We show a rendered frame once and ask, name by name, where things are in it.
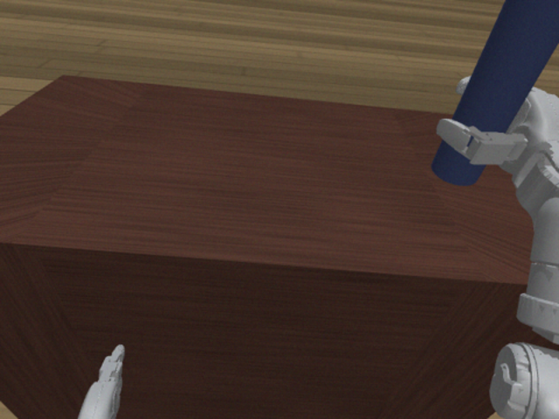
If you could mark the right robot hand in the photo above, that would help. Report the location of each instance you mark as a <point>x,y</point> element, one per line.
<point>536,122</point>

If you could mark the left robot hand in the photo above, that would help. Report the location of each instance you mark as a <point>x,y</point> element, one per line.
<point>103,397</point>

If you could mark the right robot arm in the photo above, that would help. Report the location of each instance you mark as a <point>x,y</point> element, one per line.
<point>525,384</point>

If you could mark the bottle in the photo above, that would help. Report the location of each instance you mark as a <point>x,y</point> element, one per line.
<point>520,44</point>

